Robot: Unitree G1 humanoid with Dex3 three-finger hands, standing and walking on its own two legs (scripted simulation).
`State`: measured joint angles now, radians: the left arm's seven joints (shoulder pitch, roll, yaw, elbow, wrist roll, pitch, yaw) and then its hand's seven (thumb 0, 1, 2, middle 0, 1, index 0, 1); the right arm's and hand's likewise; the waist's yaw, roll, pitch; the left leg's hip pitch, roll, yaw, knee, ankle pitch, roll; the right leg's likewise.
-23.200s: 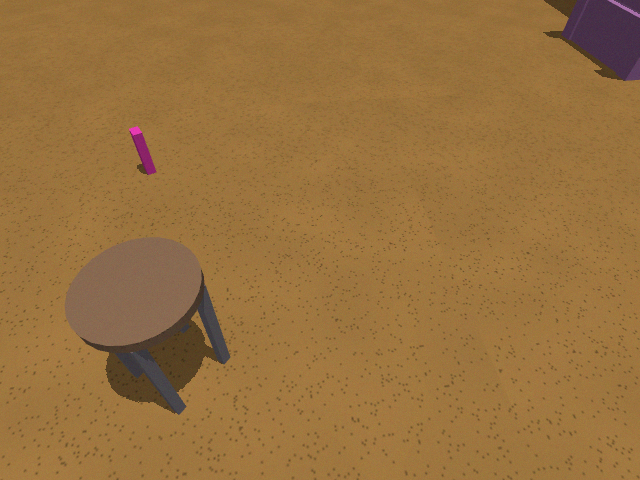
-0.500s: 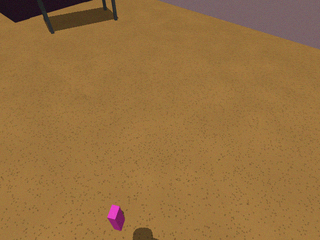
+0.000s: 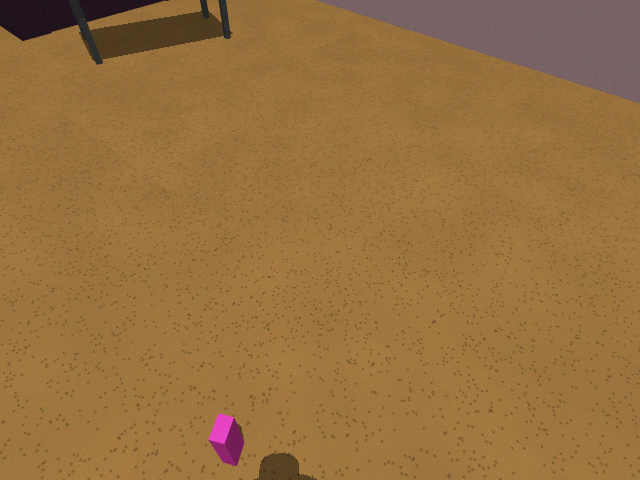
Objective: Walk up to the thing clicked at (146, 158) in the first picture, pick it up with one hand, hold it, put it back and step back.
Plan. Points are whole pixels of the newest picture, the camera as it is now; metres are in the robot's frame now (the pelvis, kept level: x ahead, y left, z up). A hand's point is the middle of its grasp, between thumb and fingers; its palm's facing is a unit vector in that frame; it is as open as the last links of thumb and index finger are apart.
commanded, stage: stand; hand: left
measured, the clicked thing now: (228, 441) +0.36 +0.22 -0.67
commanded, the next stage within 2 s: go down in 1.88 s
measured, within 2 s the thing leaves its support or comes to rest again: neither
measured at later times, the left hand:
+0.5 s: hand out of the picture +0.09 +0.25 -0.16, palm faces -0.01 -0.94 -0.34, open 7.4 cm
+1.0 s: hand out of the picture +0.07 +0.26 -0.16, palm faces -0.01 -0.94 -0.34, open 7.4 cm
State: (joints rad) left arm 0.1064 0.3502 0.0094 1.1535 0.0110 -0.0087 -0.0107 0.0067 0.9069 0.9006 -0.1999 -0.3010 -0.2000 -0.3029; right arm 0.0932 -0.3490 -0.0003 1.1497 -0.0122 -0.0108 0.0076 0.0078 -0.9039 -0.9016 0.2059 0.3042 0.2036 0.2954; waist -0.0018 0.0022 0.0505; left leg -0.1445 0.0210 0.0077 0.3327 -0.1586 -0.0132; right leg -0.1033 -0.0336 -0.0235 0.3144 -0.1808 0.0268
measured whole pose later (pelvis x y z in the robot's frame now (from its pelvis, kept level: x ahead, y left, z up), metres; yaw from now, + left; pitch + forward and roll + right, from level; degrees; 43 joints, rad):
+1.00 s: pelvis +0.01 +0.00 +0.00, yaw +0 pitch -2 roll +0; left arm 0.12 0.35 0.01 1.14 0.01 0.00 -0.01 0.01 0.91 0.90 -0.20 -0.30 -0.20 -0.30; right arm 0.10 -0.35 0.00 1.13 -0.01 -0.01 0.00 0.01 -0.90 -0.90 0.21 0.30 0.20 0.30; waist 0.00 0.00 0.05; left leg -0.12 0.02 0.00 0.32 -0.17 -0.01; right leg -0.08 -0.03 -0.03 0.30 -0.19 0.03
